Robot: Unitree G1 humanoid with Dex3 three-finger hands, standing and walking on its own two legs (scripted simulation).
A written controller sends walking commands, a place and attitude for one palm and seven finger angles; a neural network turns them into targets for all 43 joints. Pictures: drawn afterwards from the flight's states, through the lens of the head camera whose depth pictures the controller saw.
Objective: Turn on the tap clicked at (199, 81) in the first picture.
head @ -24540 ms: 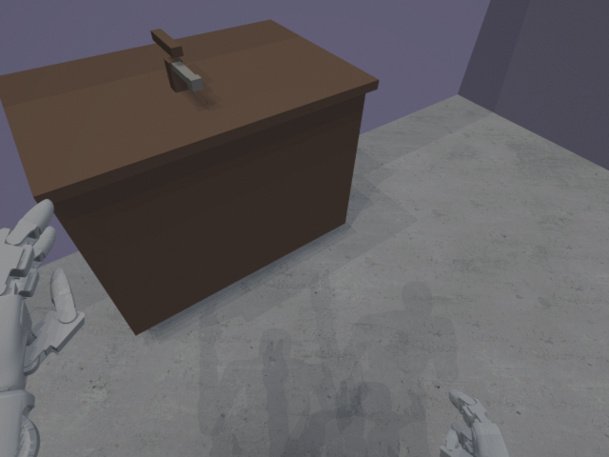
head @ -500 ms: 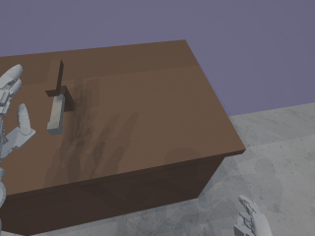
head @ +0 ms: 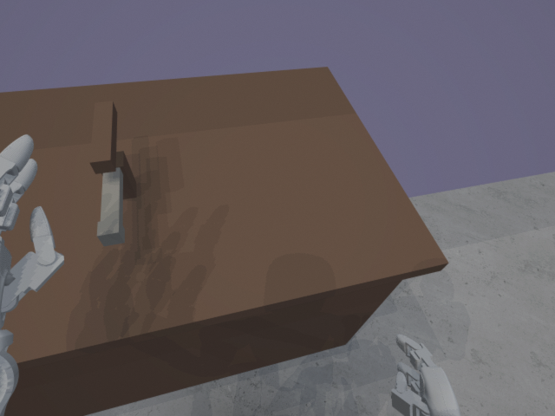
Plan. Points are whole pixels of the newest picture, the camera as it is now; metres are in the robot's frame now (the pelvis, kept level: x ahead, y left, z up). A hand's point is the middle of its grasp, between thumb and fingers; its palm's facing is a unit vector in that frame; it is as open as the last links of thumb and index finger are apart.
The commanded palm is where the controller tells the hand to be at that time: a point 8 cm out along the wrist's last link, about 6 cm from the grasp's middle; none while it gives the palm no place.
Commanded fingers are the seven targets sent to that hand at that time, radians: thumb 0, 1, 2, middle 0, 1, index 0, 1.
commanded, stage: come to a stop and stand still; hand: left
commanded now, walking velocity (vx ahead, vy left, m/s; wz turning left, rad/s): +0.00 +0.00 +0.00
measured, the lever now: (111, 232) +0.33 +0.28 +0.05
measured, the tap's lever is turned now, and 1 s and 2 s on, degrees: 0 0 0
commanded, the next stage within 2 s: look again from close up in 0.32 s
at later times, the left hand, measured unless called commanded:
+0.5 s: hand (43, 268) +0.22 +0.26 +0.16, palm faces +0.35 -0.85 -0.39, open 7.4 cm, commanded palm +0.15 +0.30 +0.17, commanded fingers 0.00 0.90 0.90 -0.20 -0.30 -0.20 -0.30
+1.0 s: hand (54, 278) +0.21 +0.25 +0.16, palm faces +0.36 -0.83 -0.44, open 7.4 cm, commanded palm +0.14 +0.28 +0.17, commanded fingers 0.00 0.90 0.90 -0.20 -0.30 -0.20 -0.30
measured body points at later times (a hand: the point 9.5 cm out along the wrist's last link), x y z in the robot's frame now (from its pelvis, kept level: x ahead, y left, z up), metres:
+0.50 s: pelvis +0.00 +0.01 +0.00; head +0.03 +0.04 +0.45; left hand +0.19 +0.31 +0.18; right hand +0.18 -0.20 -0.07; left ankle +0.01 +0.07 -0.74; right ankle +0.01 -0.12 -0.74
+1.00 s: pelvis -0.01 +0.00 +0.00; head +0.01 +0.01 +0.45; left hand +0.18 +0.29 +0.18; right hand +0.17 -0.23 -0.07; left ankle +0.01 +0.07 -0.74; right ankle +0.01 -0.12 -0.74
